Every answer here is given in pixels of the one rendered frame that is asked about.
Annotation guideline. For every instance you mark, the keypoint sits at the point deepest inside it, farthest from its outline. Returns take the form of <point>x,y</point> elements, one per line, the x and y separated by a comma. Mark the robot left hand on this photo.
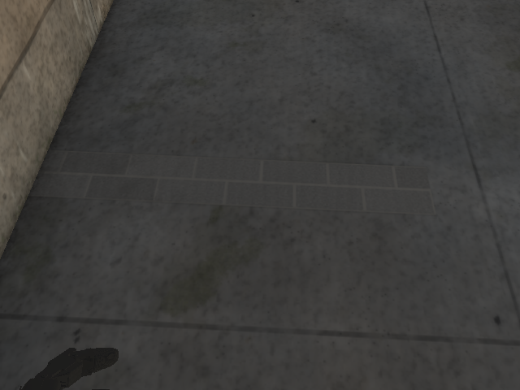
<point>69,366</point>

